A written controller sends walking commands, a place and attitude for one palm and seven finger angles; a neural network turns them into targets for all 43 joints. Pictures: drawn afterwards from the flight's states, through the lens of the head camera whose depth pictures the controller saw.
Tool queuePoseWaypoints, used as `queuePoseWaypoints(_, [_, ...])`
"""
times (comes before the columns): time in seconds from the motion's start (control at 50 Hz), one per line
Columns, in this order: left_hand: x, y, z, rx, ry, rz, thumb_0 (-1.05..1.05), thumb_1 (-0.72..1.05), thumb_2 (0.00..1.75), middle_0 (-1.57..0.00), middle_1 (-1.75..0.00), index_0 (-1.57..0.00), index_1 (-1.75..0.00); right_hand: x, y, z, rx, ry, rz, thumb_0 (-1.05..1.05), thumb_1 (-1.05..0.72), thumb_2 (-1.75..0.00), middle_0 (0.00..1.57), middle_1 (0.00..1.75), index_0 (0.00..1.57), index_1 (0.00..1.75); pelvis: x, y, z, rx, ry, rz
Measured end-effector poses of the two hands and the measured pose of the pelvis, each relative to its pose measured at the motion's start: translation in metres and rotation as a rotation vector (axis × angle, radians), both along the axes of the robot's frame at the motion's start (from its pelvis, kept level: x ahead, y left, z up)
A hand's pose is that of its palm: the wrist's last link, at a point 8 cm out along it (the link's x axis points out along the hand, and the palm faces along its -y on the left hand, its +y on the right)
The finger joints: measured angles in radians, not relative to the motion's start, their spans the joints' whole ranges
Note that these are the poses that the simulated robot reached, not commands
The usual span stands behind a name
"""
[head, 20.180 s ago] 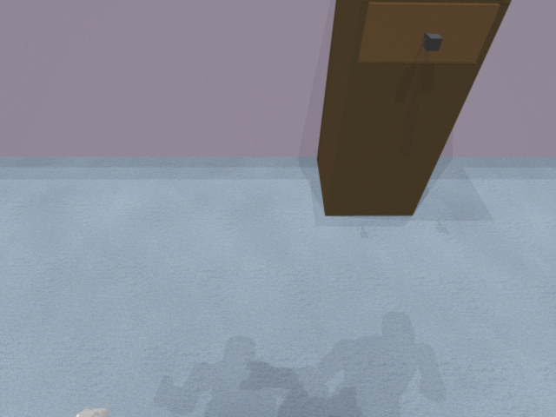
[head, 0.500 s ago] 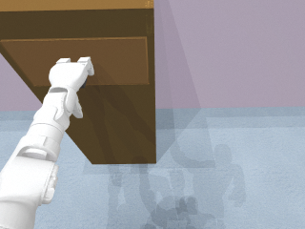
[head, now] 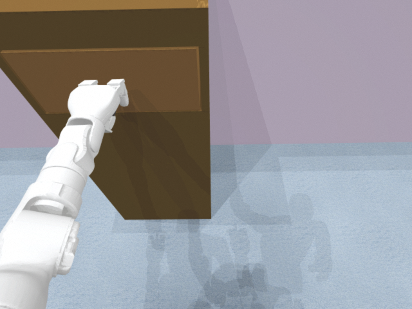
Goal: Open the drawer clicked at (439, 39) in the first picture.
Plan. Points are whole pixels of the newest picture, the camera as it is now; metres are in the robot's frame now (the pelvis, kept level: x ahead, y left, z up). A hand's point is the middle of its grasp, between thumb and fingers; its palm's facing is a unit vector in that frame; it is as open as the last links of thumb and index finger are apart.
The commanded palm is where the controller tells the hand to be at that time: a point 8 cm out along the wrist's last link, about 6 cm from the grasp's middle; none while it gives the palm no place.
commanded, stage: close the thumb around the handle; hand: left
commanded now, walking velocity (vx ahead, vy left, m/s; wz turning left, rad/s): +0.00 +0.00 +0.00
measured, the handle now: (107, 97) +0.53 +0.20 +0.10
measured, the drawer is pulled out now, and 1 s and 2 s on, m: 0.00 0.02 0.20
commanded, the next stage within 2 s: pull the drawer open in 0.04 s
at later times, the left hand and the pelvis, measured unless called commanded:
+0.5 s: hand (105, 122) +0.48 +0.20 +0.08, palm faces -0.01 -0.03 -1.00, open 6.7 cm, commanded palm +0.43 +0.21 +0.14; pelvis +0.01 +0.00 +0.00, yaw -2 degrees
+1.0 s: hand (103, 130) +0.46 +0.20 +0.08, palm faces -0.02 -0.02 -1.00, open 6.7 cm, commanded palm +0.44 +0.21 +0.14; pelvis +0.02 +0.00 +0.00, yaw +1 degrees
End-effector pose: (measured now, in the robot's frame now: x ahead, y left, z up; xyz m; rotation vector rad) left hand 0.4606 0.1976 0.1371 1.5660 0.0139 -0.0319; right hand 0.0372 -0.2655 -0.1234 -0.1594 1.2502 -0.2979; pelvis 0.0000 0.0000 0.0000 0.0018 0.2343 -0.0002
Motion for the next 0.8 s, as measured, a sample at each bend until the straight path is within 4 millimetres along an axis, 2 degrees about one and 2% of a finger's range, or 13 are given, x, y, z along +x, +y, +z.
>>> queuePoseWaypoints(0.28, [0.000,0.001,0.000,-0.005,-0.002,-0.006,0.00,0.54,0.76,-0.37,-1.35,-0.38,-1.35,-0.018,-0.004,0.003,-0.023,0.006,-0.029,0.01,-0.91,-0.90,0.20,0.30,0.20,0.30,-0.006,0.001,0.000,0.001,0.004,-0.013])
queuePoseWaypoints(0.44, [-0.002,0.001,-0.001,-0.021,-0.009,-0.011,0.01,0.55,0.76,-0.34,-1.35,-0.36,-1.35,-0.014,-0.003,0.005,-0.013,-0.001,-0.043,0.01,-0.91,-0.90,0.20,0.30,0.20,0.30,0.000,0.003,0.002,0.002,0.000,-0.032])
queuePoseWaypoints(0.6, [-0.010,0.002,-0.003,-0.033,-0.030,-0.013,0.01,0.56,0.78,-0.32,-1.35,-0.34,-1.35,0.018,0.002,0.006,0.016,-0.047,-0.029,0.01,-0.91,-0.90,0.20,0.30,0.20,0.30,0.015,0.006,0.005,0.000,-0.007,-0.039])
queuePoseWaypoints(0.8, [-0.026,0.003,-0.004,-0.037,-0.043,-0.008,0.01,0.57,0.79,-0.30,-1.35,-0.33,-1.35,0.090,0.008,0.010,0.035,-0.147,0.073,0.01,-0.91,-0.90,0.20,0.30,0.20,0.30,0.031,0.005,0.006,-0.004,-0.029,-0.008])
